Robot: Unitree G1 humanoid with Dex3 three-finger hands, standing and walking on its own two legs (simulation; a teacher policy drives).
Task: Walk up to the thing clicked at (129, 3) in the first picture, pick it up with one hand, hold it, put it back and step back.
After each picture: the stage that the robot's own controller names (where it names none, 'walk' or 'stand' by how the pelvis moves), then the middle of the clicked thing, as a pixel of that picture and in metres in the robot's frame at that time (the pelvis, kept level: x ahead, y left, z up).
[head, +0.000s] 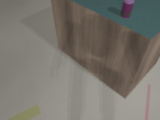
stand; (127, 7) +0.95 -0.25 -0.02
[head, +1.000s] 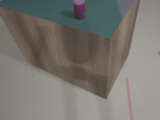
walk; (79, 8) +0.86 +0.10 +0.01
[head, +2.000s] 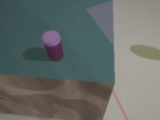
stand; (53, 46) +0.49 +0.15 +0.01
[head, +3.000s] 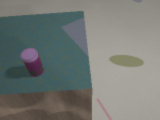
walk; (33, 62) +0.47 +0.24 -0.01
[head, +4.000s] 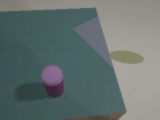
stand; (53, 82) +0.34 +0.12 +0.00
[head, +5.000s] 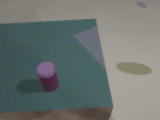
stand; (48, 77) +0.39 +0.18 -0.01
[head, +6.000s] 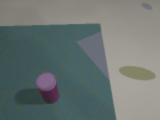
stand; (48, 88) +0.34 +0.16 -0.01
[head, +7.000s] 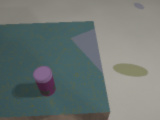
stand; (45, 81) +0.38 +0.18 -0.02
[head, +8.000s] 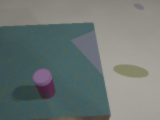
stand; (45, 84) +0.37 +0.18 -0.02
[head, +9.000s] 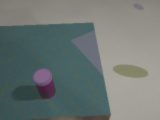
stand; (45, 84) +0.37 +0.18 -0.02
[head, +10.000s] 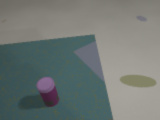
rise first; (48, 92) +0.36 +0.19 -0.01
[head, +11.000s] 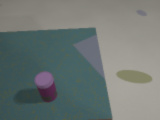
go down; (46, 87) +0.36 +0.19 -0.01
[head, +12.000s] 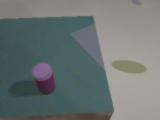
go down; (44, 79) +0.37 +0.17 +0.01
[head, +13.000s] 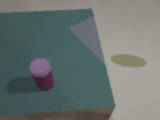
close in; (43, 75) +0.37 +0.17 +0.02
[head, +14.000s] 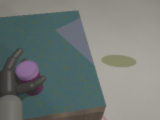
close; (30, 79) +0.36 +0.19 +0.04
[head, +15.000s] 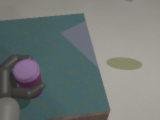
lift; (29, 80) +0.32 +0.18 +0.10
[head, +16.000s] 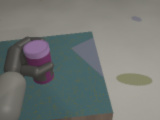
lift; (40, 62) +0.33 +0.15 +0.19
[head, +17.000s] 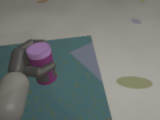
hold; (42, 64) +0.33 +0.15 +0.19
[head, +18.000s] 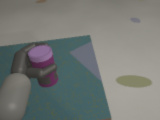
hold; (44, 66) +0.34 +0.14 +0.17
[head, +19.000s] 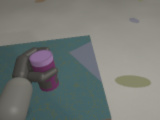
hold; (45, 71) +0.33 +0.14 +0.15
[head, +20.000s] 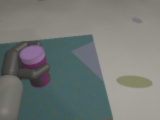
crouch; (36, 67) +0.33 +0.17 +0.17
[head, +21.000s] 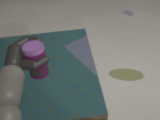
crouch; (36, 60) +0.38 +0.17 +0.14
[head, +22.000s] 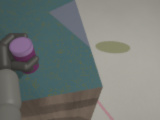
lower; (25, 56) +0.43 +0.18 +0.06
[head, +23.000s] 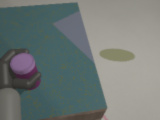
lower; (27, 72) +0.37 +0.19 +0.05
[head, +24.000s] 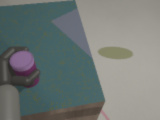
lower; (26, 70) +0.38 +0.19 +0.05
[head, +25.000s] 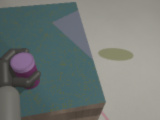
lower; (26, 71) +0.38 +0.19 +0.05
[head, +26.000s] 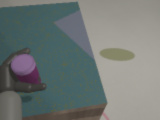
open; (27, 73) +0.37 +0.19 +0.05
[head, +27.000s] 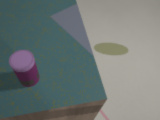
sink last; (26, 69) +0.38 +0.18 +0.05
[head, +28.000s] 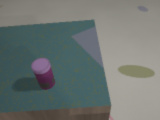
sink last; (44, 74) +0.40 +0.20 +0.03
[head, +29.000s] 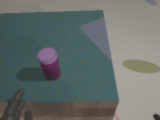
stand; (50, 64) +0.41 +0.19 +0.05
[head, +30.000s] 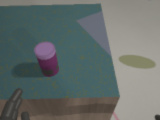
stand; (47, 60) +0.41 +0.18 +0.07
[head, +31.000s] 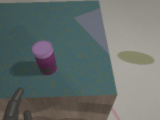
walk; (45, 58) +0.41 +0.19 +0.06
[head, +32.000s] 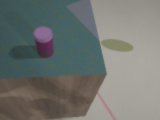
stand; (44, 43) +0.49 +0.20 -0.01
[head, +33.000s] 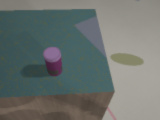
stand; (53, 62) +0.46 +0.16 -0.02
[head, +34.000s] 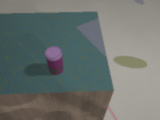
stand; (54, 61) +0.48 +0.16 -0.02
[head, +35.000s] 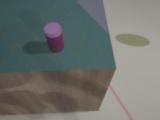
walk; (54, 38) +0.52 +0.15 -0.01
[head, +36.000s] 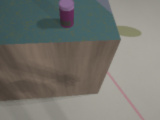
walk; (66, 14) +0.67 +0.11 +0.00
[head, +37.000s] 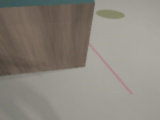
walk; out of the picture +0.91 +0.24 +0.00
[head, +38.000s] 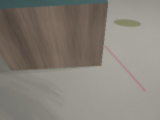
stand; out of the picture +1.14 +0.15 +0.00
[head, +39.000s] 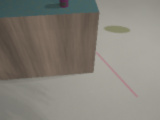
stand; out of the picture +1.10 +0.17 -0.02
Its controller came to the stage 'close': yes
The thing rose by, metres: 0.21
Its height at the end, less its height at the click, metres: +0.00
